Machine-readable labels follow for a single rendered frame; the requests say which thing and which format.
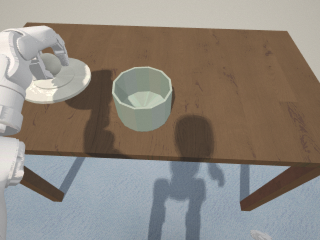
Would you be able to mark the left robot hand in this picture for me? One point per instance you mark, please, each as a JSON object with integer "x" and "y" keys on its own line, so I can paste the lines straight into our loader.
{"x": 45, "y": 37}

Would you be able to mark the lid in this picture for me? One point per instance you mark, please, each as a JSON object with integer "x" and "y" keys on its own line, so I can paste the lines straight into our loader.
{"x": 69, "y": 82}

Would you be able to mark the knob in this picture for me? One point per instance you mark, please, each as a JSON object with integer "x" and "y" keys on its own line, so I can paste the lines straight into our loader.
{"x": 52, "y": 63}

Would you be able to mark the right robot hand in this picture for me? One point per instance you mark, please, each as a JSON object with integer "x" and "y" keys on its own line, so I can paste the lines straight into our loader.
{"x": 257, "y": 235}

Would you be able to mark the table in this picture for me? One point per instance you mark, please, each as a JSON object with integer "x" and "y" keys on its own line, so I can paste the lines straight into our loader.
{"x": 239, "y": 96}

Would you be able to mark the robot left forearm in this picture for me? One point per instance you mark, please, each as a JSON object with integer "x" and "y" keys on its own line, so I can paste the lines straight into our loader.
{"x": 17, "y": 49}

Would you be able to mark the robot left upper arm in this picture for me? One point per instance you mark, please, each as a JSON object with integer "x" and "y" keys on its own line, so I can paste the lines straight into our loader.
{"x": 12, "y": 161}

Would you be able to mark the pot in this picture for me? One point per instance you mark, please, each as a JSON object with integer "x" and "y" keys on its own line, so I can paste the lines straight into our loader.
{"x": 142, "y": 97}

